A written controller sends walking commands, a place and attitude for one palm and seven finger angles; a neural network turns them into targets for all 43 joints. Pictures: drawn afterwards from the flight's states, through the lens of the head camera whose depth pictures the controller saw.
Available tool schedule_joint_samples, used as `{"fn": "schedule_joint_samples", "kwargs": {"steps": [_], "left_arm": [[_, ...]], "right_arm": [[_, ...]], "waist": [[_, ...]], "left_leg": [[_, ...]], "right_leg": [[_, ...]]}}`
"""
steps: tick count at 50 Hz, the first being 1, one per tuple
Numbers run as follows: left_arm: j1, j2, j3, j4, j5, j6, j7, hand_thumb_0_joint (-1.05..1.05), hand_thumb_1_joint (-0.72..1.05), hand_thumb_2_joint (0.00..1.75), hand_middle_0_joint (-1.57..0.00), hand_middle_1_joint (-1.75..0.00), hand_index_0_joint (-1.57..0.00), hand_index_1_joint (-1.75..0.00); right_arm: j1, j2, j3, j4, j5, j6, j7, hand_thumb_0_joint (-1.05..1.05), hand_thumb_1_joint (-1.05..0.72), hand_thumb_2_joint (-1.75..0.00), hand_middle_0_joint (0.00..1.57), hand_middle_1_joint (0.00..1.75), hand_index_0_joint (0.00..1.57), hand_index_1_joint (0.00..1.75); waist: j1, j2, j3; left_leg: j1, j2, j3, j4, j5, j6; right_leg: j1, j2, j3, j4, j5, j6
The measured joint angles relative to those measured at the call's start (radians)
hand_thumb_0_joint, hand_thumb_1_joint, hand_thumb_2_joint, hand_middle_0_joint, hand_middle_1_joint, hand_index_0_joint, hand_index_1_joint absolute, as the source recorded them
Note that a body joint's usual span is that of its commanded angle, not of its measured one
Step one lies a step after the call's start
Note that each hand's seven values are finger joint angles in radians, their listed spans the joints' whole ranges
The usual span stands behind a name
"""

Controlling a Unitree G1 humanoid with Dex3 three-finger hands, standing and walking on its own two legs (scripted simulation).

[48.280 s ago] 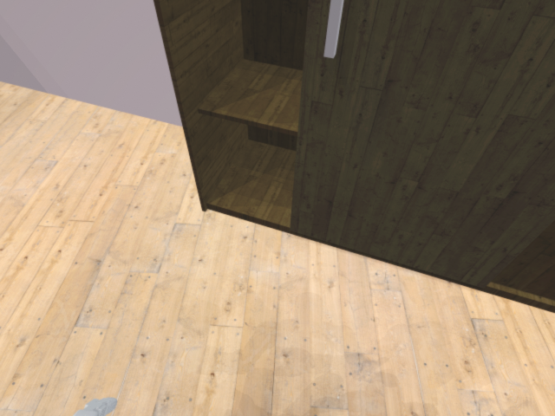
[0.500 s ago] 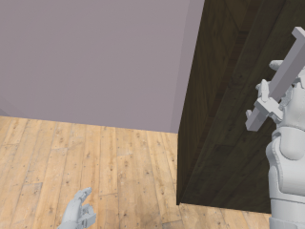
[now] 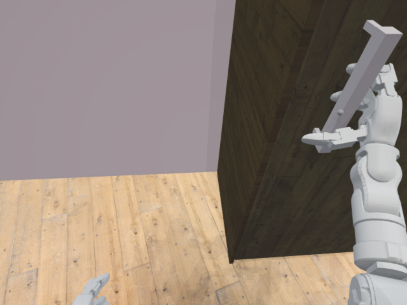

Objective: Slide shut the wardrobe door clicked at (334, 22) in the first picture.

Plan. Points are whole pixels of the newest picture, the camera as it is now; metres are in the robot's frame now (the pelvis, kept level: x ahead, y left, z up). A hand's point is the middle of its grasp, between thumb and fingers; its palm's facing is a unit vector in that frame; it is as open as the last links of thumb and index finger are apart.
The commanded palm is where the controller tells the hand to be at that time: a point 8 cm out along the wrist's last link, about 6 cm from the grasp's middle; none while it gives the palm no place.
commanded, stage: loosen the grip on the handle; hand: right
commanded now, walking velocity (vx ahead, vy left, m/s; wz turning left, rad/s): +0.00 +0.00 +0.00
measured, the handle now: (343, 95) +0.43 -0.23 +0.22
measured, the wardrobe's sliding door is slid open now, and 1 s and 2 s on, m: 0.00 0.00 0.00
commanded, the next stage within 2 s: slip the hand off the handle in 0.16 s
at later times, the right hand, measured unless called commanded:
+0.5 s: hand (347, 116) +0.39 -0.23 +0.21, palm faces +0.19 +0.98 -0.09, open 14.9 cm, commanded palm +0.35 -0.28 +0.21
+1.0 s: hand (385, 121) +0.37 -0.28 +0.21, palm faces +0.23 +0.97 -0.09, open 14.7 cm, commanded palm +0.32 -0.32 +0.21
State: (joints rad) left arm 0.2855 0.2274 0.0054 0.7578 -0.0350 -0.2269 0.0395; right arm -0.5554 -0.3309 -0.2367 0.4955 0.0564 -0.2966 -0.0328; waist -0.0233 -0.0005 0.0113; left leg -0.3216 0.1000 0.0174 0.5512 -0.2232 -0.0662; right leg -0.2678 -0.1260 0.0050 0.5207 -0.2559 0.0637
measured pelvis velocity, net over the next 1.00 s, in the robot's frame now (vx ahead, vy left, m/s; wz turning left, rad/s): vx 0.02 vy -0.02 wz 0.02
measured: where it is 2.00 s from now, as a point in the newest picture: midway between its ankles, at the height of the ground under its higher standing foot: outside the picture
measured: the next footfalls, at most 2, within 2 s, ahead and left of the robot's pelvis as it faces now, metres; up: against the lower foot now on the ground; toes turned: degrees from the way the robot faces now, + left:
none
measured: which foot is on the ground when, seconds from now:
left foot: down 0.00-1.00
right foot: down 0.00-1.00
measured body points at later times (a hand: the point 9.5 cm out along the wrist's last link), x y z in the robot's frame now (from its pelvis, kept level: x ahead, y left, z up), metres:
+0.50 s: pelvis +0.02 -0.02 +0.00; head +0.03 -0.01 +0.45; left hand +0.19 +0.22 -0.09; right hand +0.37 -0.28 +0.21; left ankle +0.04 +0.16 -0.73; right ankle +0.02 -0.20 -0.73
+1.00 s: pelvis +0.02 -0.02 -0.01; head +0.03 -0.02 +0.44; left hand +0.13 +0.24 -0.11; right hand +0.36 -0.33 +0.22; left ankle +0.04 +0.16 -0.73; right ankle +0.02 -0.20 -0.73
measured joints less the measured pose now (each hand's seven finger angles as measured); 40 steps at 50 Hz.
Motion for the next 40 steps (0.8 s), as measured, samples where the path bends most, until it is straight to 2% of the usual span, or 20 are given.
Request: {"fn": "schedule_joint_samples", "kwargs": {"steps": [4, 8, 15, 24, 32, 40], "left_arm": [[0.014, 0.024, 0.017, 0.017, -0.003, 0.010, 0.005, 0.02, 0.91, 0.90, -0.21, -0.30, -0.20, -0.29], [0.014, 0.041, 0.028, 0.013, 0.001, 0.006, 0.008, 0.02, 0.91, 0.90, -0.20, -0.30, -0.20, -0.29], [-0.032, 0.037, 0.023, -0.020, 0.013, 0.001, -0.002, 0.02, 0.91, 0.90, -0.20, -0.30, -0.20, -0.29], [-0.079, -0.002, -0.007, -0.066, 0.018, 0.038, 0.005, 0.02, 0.91, 0.90, -0.20, -0.30, -0.20, -0.29], [-0.056, -0.017, -0.027, -0.076, 0.022, 0.065, 0.014, 0.01, 0.91, 0.90, -0.21, -0.30, -0.21, -0.29], [-0.004, 0.004, -0.021, -0.059, 0.022, 0.082, 0.023, 0.02, 0.91, 0.90, -0.21, -0.30, -0.21, -0.30]], "right_arm": [[0.043, -0.018, -0.022, -0.030, 0.050, -0.016, 0.064, -0.01, 0.47, -0.24, 0.45, 1.37, 0.22, 1.22], [0.090, -0.003, -0.035, -0.094, 0.081, -0.015, 0.085, -0.01, 0.52, -0.22, 0.44, 1.35, 0.22, 1.16], [0.153, 0.031, -0.046, -0.193, 0.086, 0.008, 0.096, -0.01, 0.55, -0.20, 0.42, 1.31, 0.19, 1.08], [0.143, 0.032, -0.048, -0.192, 0.089, 0.025, 0.124, -0.01, 0.56, -0.20, 0.46, 1.28, 0.22, 1.11], [0.116, -0.012, -0.102, -0.125, 0.083, 0.036, 0.128, -0.01, 0.56, -0.20, 0.41, 1.24, 0.25, 1.14], [0.087, -0.074, -0.164, -0.059, 0.108, 0.005, 0.190, -0.01, 0.56, -0.20, 0.32, 1.19, 0.25, 1.15]], "waist": [[0.005, -0.012, 0.003], [0.003, -0.018, 0.005], [-0.005, -0.015, -0.010], [-0.010, -0.008, -0.028], [-0.007, -0.004, -0.033], [0.003, -0.001, -0.034]], "left_leg": [[0.009, -0.006, 0.001, 0.003, -0.012, 0.002], [0.014, -0.003, -0.001, 0.007, -0.024, -0.001], [0.000, 0.010, -0.017, 0.021, -0.039, -0.012], [-0.014, 0.020, -0.026, 0.028, -0.041, -0.024], [-0.024, 0.024, -0.028, 0.030, -0.037, -0.028], [-0.041, 0.024, -0.025, 0.033, -0.032, -0.027]], "right_leg": [[0.010, -0.005, 0.003, 0.002, -0.007, 0.002], [0.018, -0.003, 0.001, 0.000, -0.013, 0.018], [0.014, 0.009, -0.014, 0.005, -0.026, 0.029], [-0.008, 0.018, -0.019, 0.035, -0.043, 0.028], [-0.027, 0.023, -0.019, 0.056, -0.049, 0.023], [-0.053, 0.023, -0.013, 0.073, -0.051, 0.021]]}}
